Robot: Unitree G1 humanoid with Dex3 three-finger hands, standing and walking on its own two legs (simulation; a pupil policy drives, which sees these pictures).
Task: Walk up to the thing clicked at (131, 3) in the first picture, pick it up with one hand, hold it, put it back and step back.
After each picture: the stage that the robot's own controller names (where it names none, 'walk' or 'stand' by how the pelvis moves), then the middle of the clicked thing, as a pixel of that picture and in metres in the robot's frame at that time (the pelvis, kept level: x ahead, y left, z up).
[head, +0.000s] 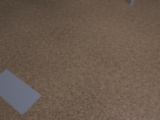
stand; (131, 0) +2.22 -0.80 -0.72
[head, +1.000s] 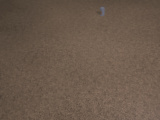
walk; (102, 11) +2.17 -0.25 -0.69
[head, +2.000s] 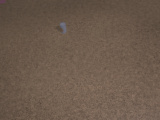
walk; (63, 27) +1.48 +0.27 -0.71
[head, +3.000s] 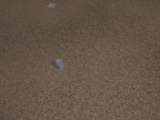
walk; (59, 64) +0.96 +0.27 -0.72
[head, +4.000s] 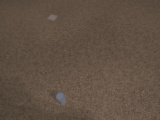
walk; (61, 98) +0.57 +0.22 -0.71
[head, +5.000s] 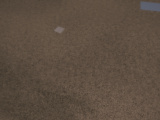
walk; out of the picture +0.36 +0.18 -0.71
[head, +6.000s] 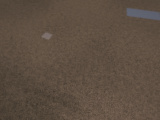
stand; out of the picture +0.29 +0.18 -0.72
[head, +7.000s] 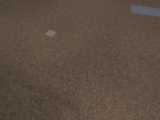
stand; out of the picture +0.31 +0.16 -0.72
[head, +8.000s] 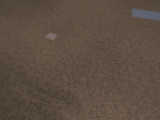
stand; out of the picture +0.29 +0.16 -0.73
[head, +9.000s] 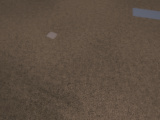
stand; out of the picture +0.29 +0.16 -0.73
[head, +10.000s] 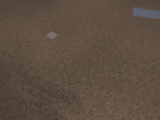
stand; out of the picture +0.28 +0.16 -0.73
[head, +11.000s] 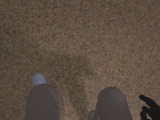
go down; (39, 81) +0.35 +0.18 -0.42
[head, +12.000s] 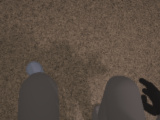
go down; (35, 71) +0.37 +0.20 -0.31
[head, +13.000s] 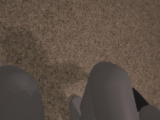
close in; out of the picture +0.34 +0.23 -0.23
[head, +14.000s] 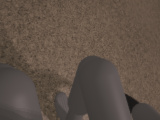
close; out of the picture +0.35 +0.24 -0.21
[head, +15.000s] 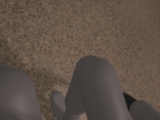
lift; out of the picture +0.35 +0.25 -0.21
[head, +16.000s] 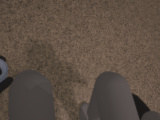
lift; out of the picture +0.30 +0.27 -0.10
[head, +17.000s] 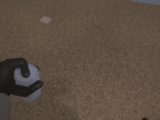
lift; (28, 83) +0.32 +0.17 +0.04
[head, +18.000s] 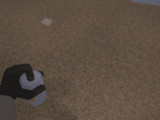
hold; (34, 88) +0.31 +0.17 -0.01
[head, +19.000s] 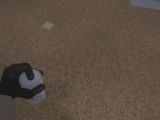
hold; (33, 87) +0.31 +0.17 +0.01
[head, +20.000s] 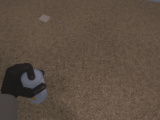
crouch; (35, 87) +0.32 +0.16 -0.02
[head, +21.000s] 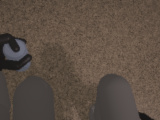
lower; (18, 56) +0.40 +0.20 -0.10
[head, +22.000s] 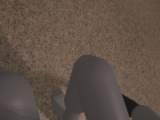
lower; out of the picture +0.38 +0.25 -0.22
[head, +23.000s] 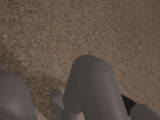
lower; out of the picture +0.38 +0.26 -0.22
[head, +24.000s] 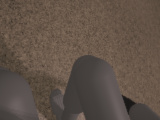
lower; out of the picture +0.38 +0.26 -0.22
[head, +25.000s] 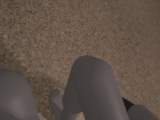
lower; out of the picture +0.37 +0.27 -0.22
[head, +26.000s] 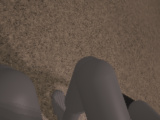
open; out of the picture +0.35 +0.23 -0.22
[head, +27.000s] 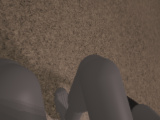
rise; out of the picture +0.34 +0.22 -0.22
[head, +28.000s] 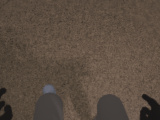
walk; (49, 91) +0.35 +0.17 -0.48
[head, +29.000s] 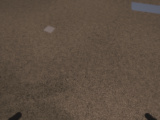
stand; out of the picture +0.30 +0.14 -0.66
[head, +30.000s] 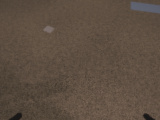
stand; out of the picture +0.29 +0.14 -0.66
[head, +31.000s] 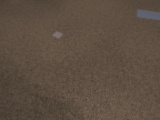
stand; out of the picture +0.33 +0.13 -0.72
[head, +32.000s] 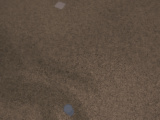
walk; (68, 110) +0.35 +0.15 -0.71
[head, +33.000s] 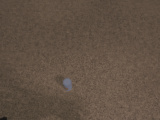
walk; (67, 84) +0.56 +0.09 -0.69
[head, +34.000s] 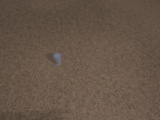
walk; (57, 59) +0.87 +0.15 -0.71
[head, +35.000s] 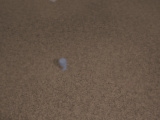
stand; (63, 64) +0.90 +0.16 -0.70
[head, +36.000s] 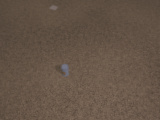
stand; (65, 70) +0.91 +0.15 -0.72
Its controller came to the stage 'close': yes
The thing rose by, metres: 0.72
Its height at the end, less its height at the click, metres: +0.00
